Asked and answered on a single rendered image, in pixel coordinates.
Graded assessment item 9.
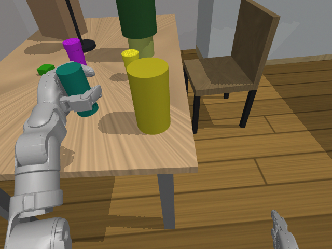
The table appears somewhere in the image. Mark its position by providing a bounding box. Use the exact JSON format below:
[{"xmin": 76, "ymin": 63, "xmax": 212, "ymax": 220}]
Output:
[{"xmin": 0, "ymin": 14, "xmax": 198, "ymax": 229}]

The left robot arm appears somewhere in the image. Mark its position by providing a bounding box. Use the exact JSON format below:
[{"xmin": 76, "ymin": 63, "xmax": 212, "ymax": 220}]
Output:
[{"xmin": 4, "ymin": 102, "xmax": 72, "ymax": 249}]

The potted plant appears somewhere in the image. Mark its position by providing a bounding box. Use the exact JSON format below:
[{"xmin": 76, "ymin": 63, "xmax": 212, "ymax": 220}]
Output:
[{"xmin": 116, "ymin": 0, "xmax": 157, "ymax": 59}]

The left robot hand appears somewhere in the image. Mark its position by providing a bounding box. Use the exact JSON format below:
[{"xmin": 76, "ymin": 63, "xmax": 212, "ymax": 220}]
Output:
[{"xmin": 37, "ymin": 61, "xmax": 102, "ymax": 116}]

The desk lamp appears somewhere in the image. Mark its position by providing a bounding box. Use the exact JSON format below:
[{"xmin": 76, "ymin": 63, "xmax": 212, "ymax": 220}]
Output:
[{"xmin": 65, "ymin": 0, "xmax": 96, "ymax": 53}]

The chair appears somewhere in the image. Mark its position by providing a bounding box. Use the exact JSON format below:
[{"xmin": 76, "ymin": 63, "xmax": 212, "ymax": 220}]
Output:
[{"xmin": 183, "ymin": 0, "xmax": 281, "ymax": 134}]

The right robot hand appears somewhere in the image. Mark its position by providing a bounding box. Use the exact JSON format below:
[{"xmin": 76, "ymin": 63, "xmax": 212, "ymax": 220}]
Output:
[{"xmin": 271, "ymin": 210, "xmax": 299, "ymax": 249}]

